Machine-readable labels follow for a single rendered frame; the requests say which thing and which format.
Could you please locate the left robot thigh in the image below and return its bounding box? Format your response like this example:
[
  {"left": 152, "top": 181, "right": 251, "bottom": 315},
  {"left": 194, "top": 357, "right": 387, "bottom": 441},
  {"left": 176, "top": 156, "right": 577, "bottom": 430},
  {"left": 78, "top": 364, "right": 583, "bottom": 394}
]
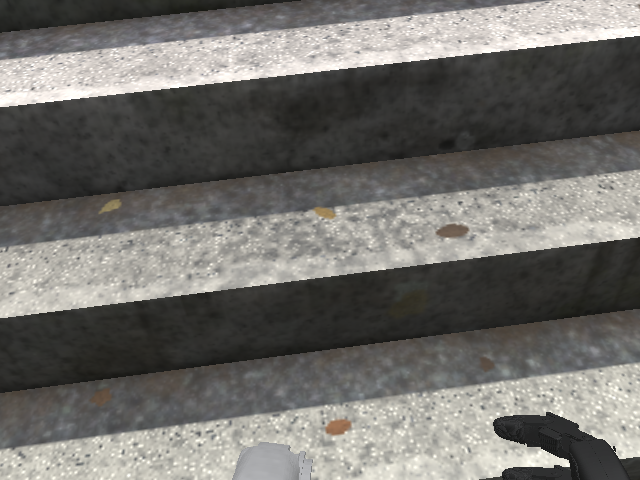
[{"left": 232, "top": 442, "right": 313, "bottom": 480}]

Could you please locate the left robot shin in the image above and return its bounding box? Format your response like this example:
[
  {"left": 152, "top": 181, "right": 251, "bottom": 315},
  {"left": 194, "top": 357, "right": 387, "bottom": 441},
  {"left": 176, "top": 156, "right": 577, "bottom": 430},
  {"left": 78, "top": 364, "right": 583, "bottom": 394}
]
[{"left": 235, "top": 447, "right": 251, "bottom": 471}]

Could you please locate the right robot hand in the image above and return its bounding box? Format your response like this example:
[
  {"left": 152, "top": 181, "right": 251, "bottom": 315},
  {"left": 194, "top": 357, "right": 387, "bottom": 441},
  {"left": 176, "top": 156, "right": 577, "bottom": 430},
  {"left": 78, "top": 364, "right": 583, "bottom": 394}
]
[{"left": 493, "top": 412, "right": 631, "bottom": 480}]

